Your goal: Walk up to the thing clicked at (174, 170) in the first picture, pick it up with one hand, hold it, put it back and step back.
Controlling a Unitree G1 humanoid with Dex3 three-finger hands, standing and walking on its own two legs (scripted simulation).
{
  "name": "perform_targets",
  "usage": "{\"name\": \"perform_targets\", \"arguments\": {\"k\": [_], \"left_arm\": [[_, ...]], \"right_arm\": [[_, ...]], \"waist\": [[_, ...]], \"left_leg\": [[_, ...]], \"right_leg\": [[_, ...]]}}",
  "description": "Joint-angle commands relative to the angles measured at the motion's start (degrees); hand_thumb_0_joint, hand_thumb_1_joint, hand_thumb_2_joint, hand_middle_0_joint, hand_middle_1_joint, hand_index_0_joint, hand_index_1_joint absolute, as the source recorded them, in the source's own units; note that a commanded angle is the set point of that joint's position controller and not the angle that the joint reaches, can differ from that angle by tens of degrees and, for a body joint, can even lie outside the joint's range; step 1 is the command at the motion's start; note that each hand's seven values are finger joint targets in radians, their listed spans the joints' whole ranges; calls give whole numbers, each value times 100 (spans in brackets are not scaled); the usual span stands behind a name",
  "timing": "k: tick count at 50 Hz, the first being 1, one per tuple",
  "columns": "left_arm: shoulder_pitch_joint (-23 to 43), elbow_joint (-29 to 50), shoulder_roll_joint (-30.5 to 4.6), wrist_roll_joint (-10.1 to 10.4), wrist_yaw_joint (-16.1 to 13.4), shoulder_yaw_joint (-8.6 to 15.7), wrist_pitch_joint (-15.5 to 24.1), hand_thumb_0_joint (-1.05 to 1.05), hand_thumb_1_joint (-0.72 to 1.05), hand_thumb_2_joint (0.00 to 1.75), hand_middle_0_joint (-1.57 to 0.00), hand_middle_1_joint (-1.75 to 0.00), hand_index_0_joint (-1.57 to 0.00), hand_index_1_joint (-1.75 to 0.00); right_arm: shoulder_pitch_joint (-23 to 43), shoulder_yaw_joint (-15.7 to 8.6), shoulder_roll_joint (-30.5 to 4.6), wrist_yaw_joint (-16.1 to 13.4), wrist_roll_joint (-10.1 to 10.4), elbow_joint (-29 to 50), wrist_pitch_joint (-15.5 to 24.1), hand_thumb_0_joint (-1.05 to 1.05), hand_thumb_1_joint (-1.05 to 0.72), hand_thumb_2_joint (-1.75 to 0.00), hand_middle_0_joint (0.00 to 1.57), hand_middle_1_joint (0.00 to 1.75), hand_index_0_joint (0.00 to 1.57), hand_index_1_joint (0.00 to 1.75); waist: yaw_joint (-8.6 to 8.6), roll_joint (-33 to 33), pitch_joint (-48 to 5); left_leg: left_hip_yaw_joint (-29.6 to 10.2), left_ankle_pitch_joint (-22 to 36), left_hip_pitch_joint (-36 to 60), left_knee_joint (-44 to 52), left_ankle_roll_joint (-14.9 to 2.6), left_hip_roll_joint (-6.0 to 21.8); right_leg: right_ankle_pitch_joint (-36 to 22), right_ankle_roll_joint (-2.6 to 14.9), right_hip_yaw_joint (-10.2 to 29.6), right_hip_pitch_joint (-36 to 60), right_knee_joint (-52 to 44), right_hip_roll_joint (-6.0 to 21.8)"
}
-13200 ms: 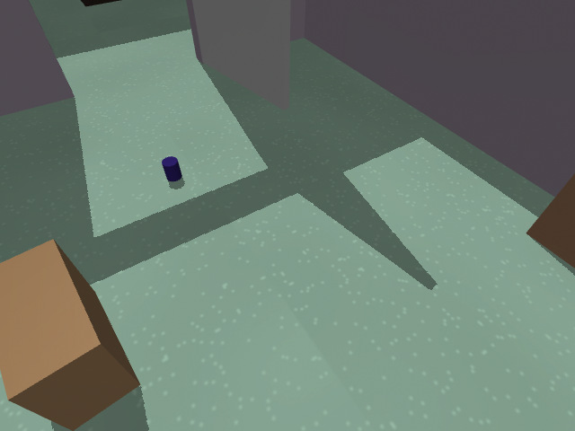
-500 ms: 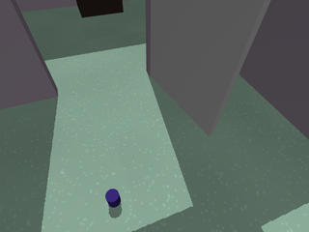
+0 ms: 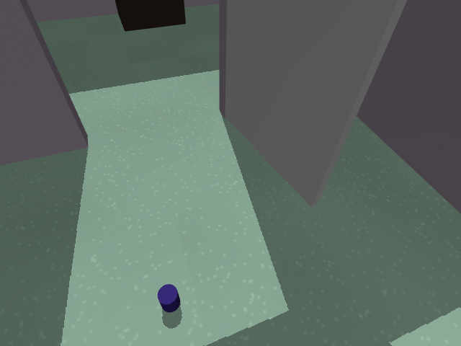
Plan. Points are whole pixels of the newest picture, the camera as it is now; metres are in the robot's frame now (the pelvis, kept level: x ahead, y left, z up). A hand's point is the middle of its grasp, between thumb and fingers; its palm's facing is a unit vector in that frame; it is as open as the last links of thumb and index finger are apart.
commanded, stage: walk up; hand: left
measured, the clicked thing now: (169, 298) +0.44 +0.23 -0.73
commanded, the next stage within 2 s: none
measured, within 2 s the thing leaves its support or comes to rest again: neither
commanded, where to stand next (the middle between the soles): +0.06 -0.02 m, yaw +2 degrees
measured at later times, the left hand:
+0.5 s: hand out of the picture +0.10 +0.22 -0.16, palm faces -0.02 -0.93 -0.36, open 7.4 cm
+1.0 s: hand out of the picture +0.14 +0.22 -0.16, palm faces -0.05 -0.92 -0.39, open 7.4 cm
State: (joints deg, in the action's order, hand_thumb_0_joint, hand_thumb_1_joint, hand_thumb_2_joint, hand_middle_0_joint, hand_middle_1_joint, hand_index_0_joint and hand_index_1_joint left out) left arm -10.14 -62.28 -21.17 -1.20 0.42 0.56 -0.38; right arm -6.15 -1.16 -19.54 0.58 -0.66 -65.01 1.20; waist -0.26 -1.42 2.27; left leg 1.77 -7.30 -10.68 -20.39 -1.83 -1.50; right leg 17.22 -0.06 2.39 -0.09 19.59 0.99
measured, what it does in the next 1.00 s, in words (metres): steps on the spot: right foot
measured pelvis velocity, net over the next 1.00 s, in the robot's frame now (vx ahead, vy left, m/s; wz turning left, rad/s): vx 0.05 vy -0.04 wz -0.02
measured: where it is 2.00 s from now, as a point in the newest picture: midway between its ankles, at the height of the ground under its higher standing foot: outside the picture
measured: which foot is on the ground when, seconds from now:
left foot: down 0.00-0.96, up 0.98-1.00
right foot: down 0.00-0.68, up 0.70-0.92, down 0.94-1.00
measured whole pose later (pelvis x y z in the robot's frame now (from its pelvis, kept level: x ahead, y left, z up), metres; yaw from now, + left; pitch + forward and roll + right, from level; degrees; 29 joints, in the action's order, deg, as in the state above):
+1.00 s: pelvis +0.05 -0.04 -0.02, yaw -1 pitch -4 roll +0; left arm -9.8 -55.5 -21.5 -0.6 -0.1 2.4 -0.6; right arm -9.8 -1.9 -20.9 0.2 0.5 -55.1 -1.4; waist -0.8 1.0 8.4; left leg -0.3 -21.0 -14.6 -38.1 0.0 1.3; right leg 13.9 -0.5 0.4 -14.3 32.9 0.9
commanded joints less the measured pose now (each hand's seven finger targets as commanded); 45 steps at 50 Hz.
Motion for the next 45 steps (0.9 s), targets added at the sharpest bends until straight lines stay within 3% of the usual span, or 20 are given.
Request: {"name": "perform_targets", "arguments": {"k": [1, 3, 5, 7, 8, 14, 17, 22, 24, 27, 29, 31, 32, 33, 34, 35, 38, 40, 42, 45], "left_arm": [[-213, 212, -1029, -47, -21, 326, 40, 0, 90, 90, -20, -30, -20, -30], [-446, 187, -985, -47, -10, 350, 90, 0, 90, 90, -20, -30, -20, -30], [-517, 173, -1075, -75, -31, 398, 170, 0, 90, 90, -20, -30, -20, -30], [-141, 361, -1414, -108, -31, 459, 213, 0, 90, 90, -20, -30, -20, -30], [43, 464, -1433, -80, -35, 474, 190, 0, 90, 90, -20, -30, -20, -30], [-54, 629, -1251, 22, -67, 445, 144, 0, 90, 90, -20, -30, -20, -30], [-180, 667, -1192, 59, -89, 437, 133, 0, 90, 90, -20, -30, -20, -30], [-300, 712, -1312, 67, -127, 476, 118, 0, 90, 90, -20, -30, -20, -30], [-382, 779, -1469, 35, -108, 538, 158, 0, 90, 90, -20, -30, -20, -30], [-783, 845, -1644, -28, -124, 618, 190, 0, 90, 90, -20, -30, -20, -30], [-675, 1010, -1588, -26, -133, 624, 191, 0, 90, 90, -20, -30, -20, -30], [-48, 1235, -1465, 45, -142, 550, 174, 0, 90, 90, -20, -30, -20, -30], [279, 1383, -1380, 109, -121, 518, 167, 0, 90, 90, -20, -30, -20, -30], [347, 1576, -1043, 215, -99, 449, 191, 0, 90, 90, -20, -30, -20, -30], [55, 1481, -988, 264, -140, 471, 138, 0, 90, 90, -20, -30, -20, -30], [-73, 1390, -1174, 221, -172, 460, 79, 0, 90, 90, -20, -30, -20, -30], [-356, 1239, -1063, 205, -77, 425, 49, 0, 90, 90, -20, -30, -20, -30], [-466, 1100, -1002, 170, 4, 440, 25, 0, 90, 90, -20, -30, -20, -30], [-405, 1094, -942, 135, -23, 426, 53, 0, 90, 90, -20, -30, -20, -30], [-546, 869, -901, 130, -109, 456, 79, 0, 90, 90, -20, -30, -20, -30]], "right_arm": [[63, -408, -1616, -104, -86, 483, 131, 0, -90, -90, 20, 30, 20, 30], [214, -373, -1485, -100, -86, 620, 154, 0, -90, -90, 20, 30, 20, 30], [299, -331, -1293, -84, -49, 715, 143, 0, -90, -90, 20, 30, 20, 30], [193, -285, -1093, -79, -23, 778, 128, 0, -90, -90, 20, 30, 20, 30], [61, -291, -1111, -91, -43, 738, 132, 0, -90, -90, 20, 30, 20, 30], [-336, -355, -1283, -124, -34, 774, 174, 0, -90, -90, 20, 30, 20, 30], [-355, -363, -1366, -148, -6, 877, 152, 0, -90, -90, 20, 30, 20, 30], [-205, -388, -1383, -177, 21, 1012, 70, 0, -90, -90, 20, 30, 20, 30], [-108, -389, -1310, -140, 9, 1137, 70, 0, -90, -90, 20, 30, 20, 30], [408, -332, -1097, -133, -79, 1423, 60, 0, -90, -90, 20, 30, 20, 30], [287, -323, -1112, -107, -68, 1455, 123, 0, -90, -90, 20, 30, 20, 30], [-347, -359, -1071, -112, -63, 1272, 187, 0, -90, -90, 20, 30, 20, 30], [-1018, -465, -1224, -126, -61, 1111, 228, 0, -90, -90, 20, 30, 20, 30], [-1561, -674, -1865, -173, -123, 1053, 256, 0, -90, -90, 20, 30, 20, 30], [-1459, -686, -2028, -181, -55, 1182, 281, 0, -90, -90, 20, 30, 20, 30], [-1246, -674, -1927, -175, 47, 1188, 281, 0, -90, -90, 20, 30, 20, 30], [-390, -442, -1422, -215, 37, 1484, 258, 0, -90, -90, 20, 30, 20, 30], [-302, -387, -1423, -192, -57, 1494, 234, 0, -90, -90, 20, 30, 20, 30], [-325, -391, -1474, -162, -57, 1495, 170, 0, -90, -90, 20, 30, 20, 30], [-96, -340, -1422, -109, 71, 1509, 3, 0, -90, -90, 20, 30, 20, 30]], "waist": [[21, 652, 107], [188, 658, 13], [231, 415, -142], [7, -182, 22], [-47, -171, 224], [-65, -2, -147], [8, 92, -446], [102, 44, -211], [178, -222, -30], [483, -675, 781], [419, -550, 825], [-55, -546, 279], [-463, -297, -293], [-746, 932, -832], [-502, 1089, -795], [-310, 548, -543], [94, 592, 150], [72, 881, 143], [34, 1064, -112], [189, 1024, -446]], "left_leg": [[-2067, -2210, 427, 1180, -729, 1743], [-1672, -1548, 200, 882, -629, 1574], [-938, -542, 19, 186, -276, 1049], [-333, -586, -108, -352, 43, 456], [-238, -627, -108, -329, 111, 422], [-558, 1346, 888, -613, -316, 853], [-694, 1764, 1066, -790, -518, 1023], [-532, 1250, 492, -1183, -492, 898], [-33, 392, -300, -1685, -349, 483], [73, -2463, -2070, -2170, -144, 192], [14, -2262, -2102, -1843, -171, 301], [219, -990, -771, -697, -265, 124], [20, 625, 578, -47, -333, 274], [-1669, 2233, 1806, 48, -866, 1494], [-2811, 3113, 1735, 166, -1610, 2412], [-2450, 2927, 1079, 96, -1715, 2467], [-1156, 1703, 238, 264, -1008, 1724], [-784, 1346, -41, 241, -915, 1475], [-738, 1766, 176, -94, -933, 1550], [-657, 1505, -363, -709, -645, 1292]], "right_leg": [[838, 287, 22, -1347, 623, 80], [524, 333, 171, -980, 239, 193], [-331, 389, 506, -464, -573, 402], [-478, 542, 1025, -581, -752, 782], [-413, 574, 931, -745, -642, 807], [-1675, 306, 262, -1096, 137, 411], [-1931, 274, 220, -961, 396, 338], [-2191, 243, 463, -820, 474, 441], [-1818, 526, 774, -377, 350, 639], [-3420, 1136, 1630, 267, 54, 1518], [-4113, 1218, 1394, 481, 330, 1441], [-4529, 808, 546, 127, 1114, 813], [-4160, 502, 145, -422, 1979, 502], [-2708, 74, -171, -1625, 3701, -300], [1411, 80, 148, -2163, 4300, -761], [1722, 132, 610, -2046, 4681, -402], [1209, 242, 629, -2001, 3844, -22], [1018, 79, 288, -1642, 2828, -89], [790, -1, -130, -1385, 1883, 22], [-614, 70, -404, -389, 854, -130]]}}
